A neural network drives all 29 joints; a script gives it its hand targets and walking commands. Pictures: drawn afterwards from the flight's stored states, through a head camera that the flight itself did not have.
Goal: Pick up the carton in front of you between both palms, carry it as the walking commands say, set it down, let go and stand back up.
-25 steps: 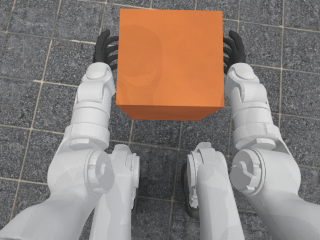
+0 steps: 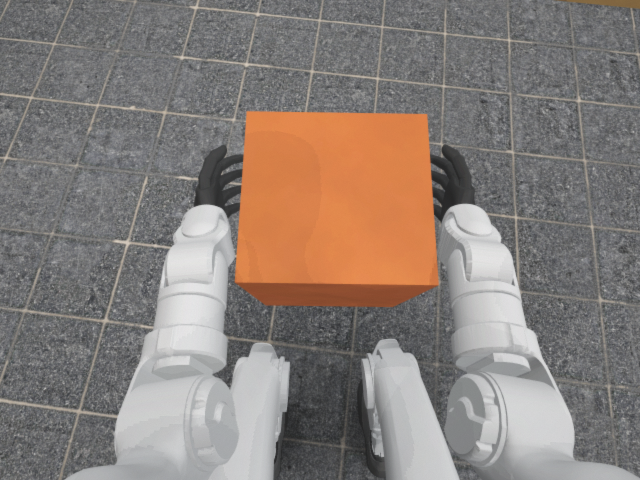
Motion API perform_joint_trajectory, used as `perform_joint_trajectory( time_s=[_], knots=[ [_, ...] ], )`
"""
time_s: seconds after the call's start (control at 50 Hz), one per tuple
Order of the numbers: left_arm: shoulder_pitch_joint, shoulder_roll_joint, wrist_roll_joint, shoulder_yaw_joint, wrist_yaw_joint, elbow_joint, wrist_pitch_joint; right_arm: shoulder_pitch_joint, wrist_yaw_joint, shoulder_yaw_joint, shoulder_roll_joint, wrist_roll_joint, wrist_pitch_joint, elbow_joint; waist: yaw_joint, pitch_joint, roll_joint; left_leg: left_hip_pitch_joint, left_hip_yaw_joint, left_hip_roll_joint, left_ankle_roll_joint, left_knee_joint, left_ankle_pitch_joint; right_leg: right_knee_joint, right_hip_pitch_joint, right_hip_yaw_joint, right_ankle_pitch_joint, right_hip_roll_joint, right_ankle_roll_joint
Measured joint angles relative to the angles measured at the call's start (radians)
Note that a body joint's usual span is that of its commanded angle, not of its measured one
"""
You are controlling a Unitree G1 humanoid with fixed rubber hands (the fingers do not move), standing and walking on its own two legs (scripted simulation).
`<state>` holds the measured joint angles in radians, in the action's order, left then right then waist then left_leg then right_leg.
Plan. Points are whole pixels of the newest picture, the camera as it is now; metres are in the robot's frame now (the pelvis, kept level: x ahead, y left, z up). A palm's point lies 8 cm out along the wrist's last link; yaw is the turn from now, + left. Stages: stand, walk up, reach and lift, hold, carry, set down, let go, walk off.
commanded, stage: reach and lift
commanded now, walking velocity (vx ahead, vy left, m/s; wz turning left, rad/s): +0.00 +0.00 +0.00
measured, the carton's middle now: (332, 226) +0.45 -0.01 -0.11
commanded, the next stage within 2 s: hold in 1.94 s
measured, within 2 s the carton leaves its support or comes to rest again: neither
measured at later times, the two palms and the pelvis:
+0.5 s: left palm (151, 186) +0.40 +0.14 +0.12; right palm (524, 182) +0.40 -0.16 +0.12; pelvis +0.05 +0.00 +0.14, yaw +0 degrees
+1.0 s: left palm (19, 136) +0.36 +0.15 +0.25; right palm out of the picture +0.36 -0.15 +0.25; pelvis +0.07 +0.00 +0.22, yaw +0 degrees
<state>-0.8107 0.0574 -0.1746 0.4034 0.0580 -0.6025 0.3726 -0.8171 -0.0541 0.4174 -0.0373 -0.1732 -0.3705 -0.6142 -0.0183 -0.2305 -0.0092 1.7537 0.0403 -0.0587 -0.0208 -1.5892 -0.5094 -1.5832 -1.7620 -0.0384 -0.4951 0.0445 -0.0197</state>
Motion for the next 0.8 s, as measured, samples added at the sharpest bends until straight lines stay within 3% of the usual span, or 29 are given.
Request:
perform_joint_trajectory(
  time_s=[0.5,0.8],
  knots=[
    [0.341,0.070,-0.026,-0.054,-0.020,0.042,-0.015,0.336,0.018,-0.055,-0.078,-0.034,0.015,0.042,0.009,0.039,0.006,-0.759,0.014,0.016,0.013,0.541,0.090,0.539,0.759,-0.009,0.088,-0.008,0.014],
    [0.515,0.096,-0.042,-0.110,-0.039,0.162,0.096,0.509,0.026,-0.118,-0.107,-0.042,-0.097,0.161,0.015,0.120,0.008,-1.298,0.020,0.029,0.018,0.937,0.208,0.934,1.298,-0.017,0.205,-0.015,0.018]
  ],
)
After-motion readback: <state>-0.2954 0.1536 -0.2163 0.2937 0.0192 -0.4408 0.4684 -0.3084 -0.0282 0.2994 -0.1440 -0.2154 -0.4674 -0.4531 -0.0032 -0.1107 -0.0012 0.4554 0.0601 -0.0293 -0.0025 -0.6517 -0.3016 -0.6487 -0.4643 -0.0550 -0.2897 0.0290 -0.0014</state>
